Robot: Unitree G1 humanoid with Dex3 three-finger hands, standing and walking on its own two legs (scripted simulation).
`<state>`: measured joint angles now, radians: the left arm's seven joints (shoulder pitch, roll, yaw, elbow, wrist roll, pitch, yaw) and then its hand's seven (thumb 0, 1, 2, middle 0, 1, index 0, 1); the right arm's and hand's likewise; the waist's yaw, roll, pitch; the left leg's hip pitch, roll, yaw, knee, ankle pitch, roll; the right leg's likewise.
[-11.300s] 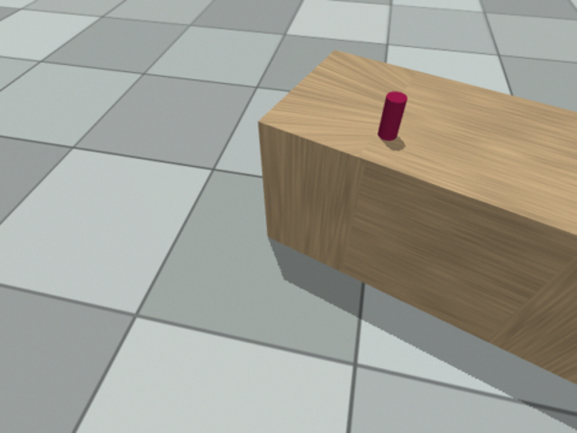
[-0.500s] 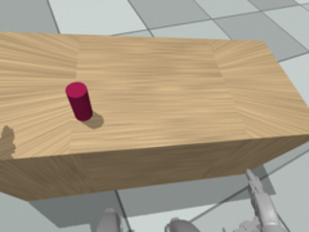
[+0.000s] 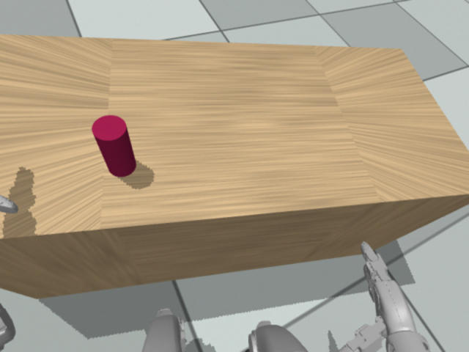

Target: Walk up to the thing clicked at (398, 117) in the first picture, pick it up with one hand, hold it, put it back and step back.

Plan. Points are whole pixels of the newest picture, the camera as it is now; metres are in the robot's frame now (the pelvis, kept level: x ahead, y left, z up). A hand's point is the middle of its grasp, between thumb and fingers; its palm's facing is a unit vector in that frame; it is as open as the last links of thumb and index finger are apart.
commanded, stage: approach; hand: left
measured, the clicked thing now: (116, 148) +0.49 +0.20 -0.04
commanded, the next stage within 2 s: close in in 0.06 s
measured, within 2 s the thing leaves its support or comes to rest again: leaves its support in 1.98 s
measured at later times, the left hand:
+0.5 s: hand (98, 161) +0.46 +0.23 -0.04, palm faces +0.19 -0.98 +0.02, open 17.5 cm
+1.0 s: hand (123, 157) +0.47 +0.18 -0.04, palm faces +0.19 -0.98 +0.01, open 17.0 cm
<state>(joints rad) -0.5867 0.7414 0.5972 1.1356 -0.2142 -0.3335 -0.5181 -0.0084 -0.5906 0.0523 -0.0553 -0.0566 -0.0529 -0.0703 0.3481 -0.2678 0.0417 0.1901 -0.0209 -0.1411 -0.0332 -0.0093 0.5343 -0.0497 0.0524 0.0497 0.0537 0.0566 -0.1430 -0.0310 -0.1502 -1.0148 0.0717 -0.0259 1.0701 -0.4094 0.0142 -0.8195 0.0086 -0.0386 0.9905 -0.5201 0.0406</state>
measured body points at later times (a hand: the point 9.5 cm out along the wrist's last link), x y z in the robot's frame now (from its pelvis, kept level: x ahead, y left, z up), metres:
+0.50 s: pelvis -0.01 -0.01 -0.04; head +0.13 +0.05 +0.38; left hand +0.45 +0.28 -0.04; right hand +0.14 -0.26 -0.03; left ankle +0.05 +0.11 -0.66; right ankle -0.03 -0.16 -0.66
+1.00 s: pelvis -0.01 -0.02 -0.04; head +0.13 +0.03 +0.38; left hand +0.45 +0.24 -0.03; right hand +0.14 -0.27 -0.02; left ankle +0.05 +0.11 -0.66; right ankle -0.03 -0.16 -0.66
